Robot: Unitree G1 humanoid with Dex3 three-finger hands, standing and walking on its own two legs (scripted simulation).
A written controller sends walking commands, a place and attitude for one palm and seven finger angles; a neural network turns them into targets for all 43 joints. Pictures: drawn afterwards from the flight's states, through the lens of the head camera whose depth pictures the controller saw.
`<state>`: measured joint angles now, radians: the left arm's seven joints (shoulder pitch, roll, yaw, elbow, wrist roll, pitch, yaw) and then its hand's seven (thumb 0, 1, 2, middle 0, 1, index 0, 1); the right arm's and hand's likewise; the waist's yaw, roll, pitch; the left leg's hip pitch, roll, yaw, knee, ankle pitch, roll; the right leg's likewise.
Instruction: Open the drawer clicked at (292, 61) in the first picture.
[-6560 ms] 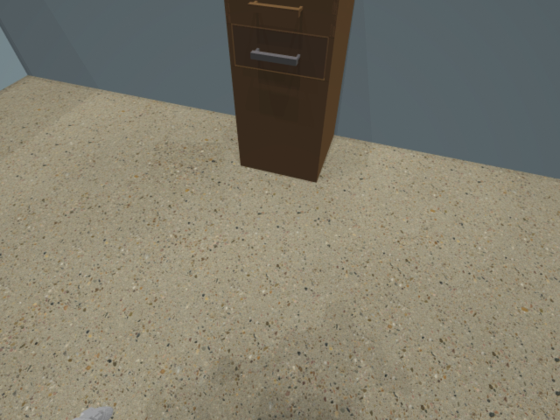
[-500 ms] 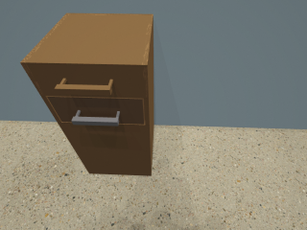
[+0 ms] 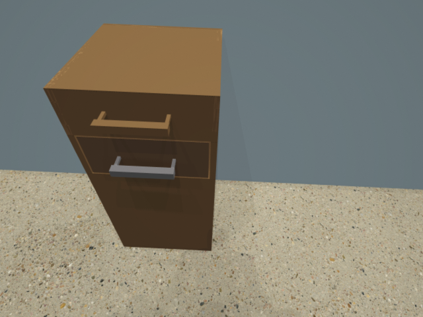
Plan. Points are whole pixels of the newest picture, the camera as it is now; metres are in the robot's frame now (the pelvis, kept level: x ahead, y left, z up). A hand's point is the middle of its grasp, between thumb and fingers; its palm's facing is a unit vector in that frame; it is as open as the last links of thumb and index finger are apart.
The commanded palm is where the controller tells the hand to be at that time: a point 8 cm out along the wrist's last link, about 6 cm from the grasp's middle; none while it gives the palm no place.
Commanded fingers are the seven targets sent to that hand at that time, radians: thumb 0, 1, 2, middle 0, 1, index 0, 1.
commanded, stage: look again from close up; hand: left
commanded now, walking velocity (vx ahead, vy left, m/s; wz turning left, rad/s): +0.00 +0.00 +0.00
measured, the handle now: (144, 166) +0.55 +0.24 -0.11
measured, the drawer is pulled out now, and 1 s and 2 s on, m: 0.00 0.00 0.00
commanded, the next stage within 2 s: raise the hand with hooked fingers in 0.08 s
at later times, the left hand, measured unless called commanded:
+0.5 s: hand (100, 288) +0.18 +0.22 -0.04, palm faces -0.02 -0.23 -0.97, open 8.1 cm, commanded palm +0.13 +0.24 -0.03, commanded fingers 0.00 0.50 0.73 -0.23 -0.56 -0.23 -0.56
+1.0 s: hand (97, 265) +0.21 +0.23 -0.01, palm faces -0.02 -0.09 -1.00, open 11.0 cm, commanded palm +0.19 +0.24 +0.04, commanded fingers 0.00 -0.08 0.48 -0.27 -0.93 -0.27 -0.93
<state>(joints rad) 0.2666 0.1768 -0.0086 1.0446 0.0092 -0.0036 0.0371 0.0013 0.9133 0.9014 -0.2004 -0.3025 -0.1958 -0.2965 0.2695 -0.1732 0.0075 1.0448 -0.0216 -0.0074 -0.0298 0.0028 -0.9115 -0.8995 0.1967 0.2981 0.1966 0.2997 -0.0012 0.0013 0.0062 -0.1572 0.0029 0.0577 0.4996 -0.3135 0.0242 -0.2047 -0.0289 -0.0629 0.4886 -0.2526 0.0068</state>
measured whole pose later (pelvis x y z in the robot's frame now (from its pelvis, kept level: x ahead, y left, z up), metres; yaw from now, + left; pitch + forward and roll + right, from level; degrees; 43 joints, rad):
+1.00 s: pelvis -0.01 -0.02 -0.03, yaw +1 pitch +8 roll +1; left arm 0.30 0.40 -0.02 -0.03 1.01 -0.01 0.31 0.00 0.13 0.58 -0.27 -0.79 -0.27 -0.79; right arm 0.14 -0.20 0.04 0.55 -0.06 0.10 -0.01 0.01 -0.90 -0.90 0.20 0.30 0.20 0.30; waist 0.06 0.04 -0.07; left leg -0.51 0.00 0.04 0.78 -0.42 0.01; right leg -0.57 0.01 0.00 0.80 -0.38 -0.03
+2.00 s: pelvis +0.00 +0.00 +0.00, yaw +2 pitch +3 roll +1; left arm -0.06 0.47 -0.05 0.08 0.95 -0.07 0.09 -0.01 -0.49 0.30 -0.32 -1.20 -0.32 -1.20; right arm 0.17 -0.26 -0.03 0.61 -0.01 0.12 -0.01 0.01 -0.90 -0.90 0.20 0.30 0.20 0.30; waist 0.08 0.06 -0.01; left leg -0.28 -0.02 0.04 0.51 -0.29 0.03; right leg -0.34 0.00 0.00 0.54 -0.26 -0.01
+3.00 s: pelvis +0.00 -0.01 -0.02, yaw +1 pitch +13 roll +0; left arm -0.53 0.45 -0.04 0.78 1.08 -0.11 0.29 0.00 -0.49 0.30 -0.32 -1.20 -0.31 -1.20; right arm 0.28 -0.26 -0.07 0.67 0.00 0.13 -0.02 0.01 -0.90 -0.90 0.20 0.30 0.20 0.30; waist -0.02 0.04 -0.10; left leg -0.57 -0.01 0.04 0.70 -0.37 0.02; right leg -0.62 0.01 -0.01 0.71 -0.32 -0.02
